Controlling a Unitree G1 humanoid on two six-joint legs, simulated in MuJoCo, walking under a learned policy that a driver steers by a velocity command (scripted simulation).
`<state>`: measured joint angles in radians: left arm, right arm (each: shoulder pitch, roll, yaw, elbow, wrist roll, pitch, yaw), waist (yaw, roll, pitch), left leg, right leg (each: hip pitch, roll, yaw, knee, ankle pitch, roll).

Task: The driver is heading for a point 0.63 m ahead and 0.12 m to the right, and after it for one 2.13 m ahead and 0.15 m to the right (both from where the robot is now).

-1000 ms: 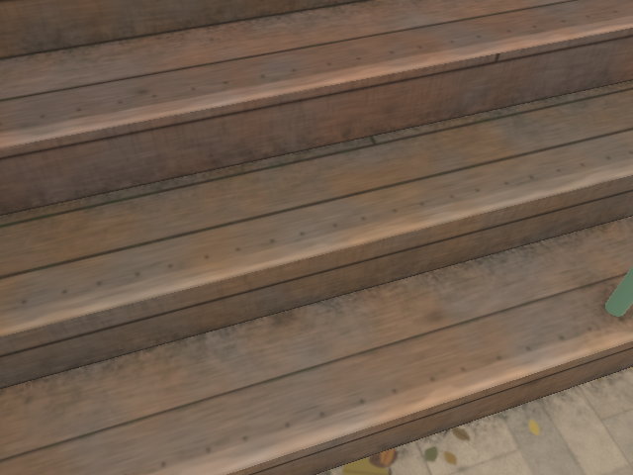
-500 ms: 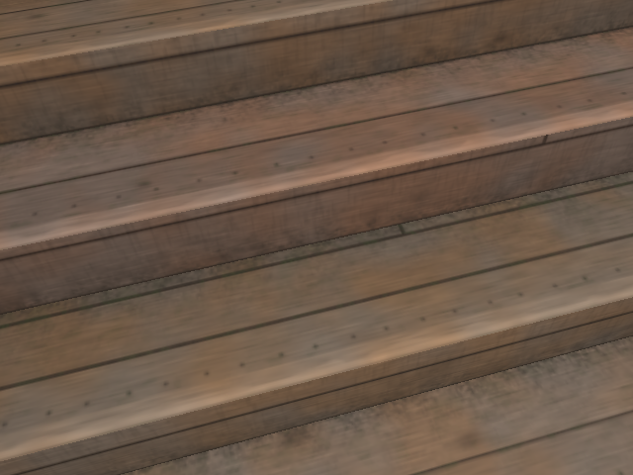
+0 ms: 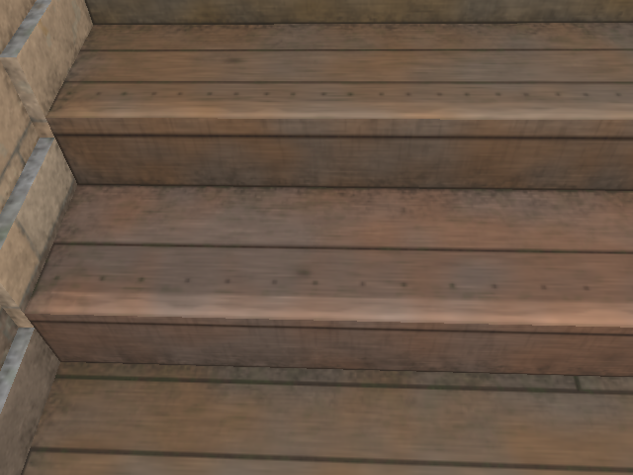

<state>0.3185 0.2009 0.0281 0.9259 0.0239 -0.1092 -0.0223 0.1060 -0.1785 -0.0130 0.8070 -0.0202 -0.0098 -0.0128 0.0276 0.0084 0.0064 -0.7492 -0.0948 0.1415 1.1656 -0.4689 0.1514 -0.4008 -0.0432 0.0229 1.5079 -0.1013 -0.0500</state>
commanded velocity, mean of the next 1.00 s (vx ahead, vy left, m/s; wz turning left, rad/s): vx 0.43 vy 0.00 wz -0.23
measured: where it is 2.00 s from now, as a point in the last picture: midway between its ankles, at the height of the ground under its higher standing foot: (437, 271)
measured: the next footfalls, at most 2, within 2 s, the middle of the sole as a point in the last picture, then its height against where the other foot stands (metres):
right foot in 0.44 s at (405, 463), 0.16 m higher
left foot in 0.90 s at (378, 251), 0.16 m higher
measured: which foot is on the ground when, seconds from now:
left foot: down 0.00-0.46, up 0.48-0.88, down 0.90-1.00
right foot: up 0.00-0.42, down 0.44-0.90, up 0.92-1.00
